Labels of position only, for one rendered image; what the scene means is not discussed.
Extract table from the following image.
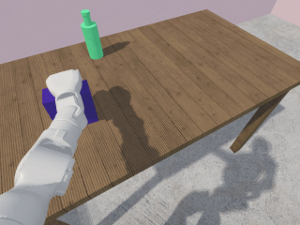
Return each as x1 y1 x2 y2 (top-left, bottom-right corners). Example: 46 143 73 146
0 9 300 225

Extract sponge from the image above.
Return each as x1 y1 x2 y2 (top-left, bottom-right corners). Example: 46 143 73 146
42 80 98 125

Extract robot left forearm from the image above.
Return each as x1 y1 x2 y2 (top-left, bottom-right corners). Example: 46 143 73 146
14 89 88 186

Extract left robot upper arm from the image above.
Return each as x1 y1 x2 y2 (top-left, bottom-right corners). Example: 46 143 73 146
0 145 75 225

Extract robot left hand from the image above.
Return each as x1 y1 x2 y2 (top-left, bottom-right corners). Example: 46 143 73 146
46 69 83 97

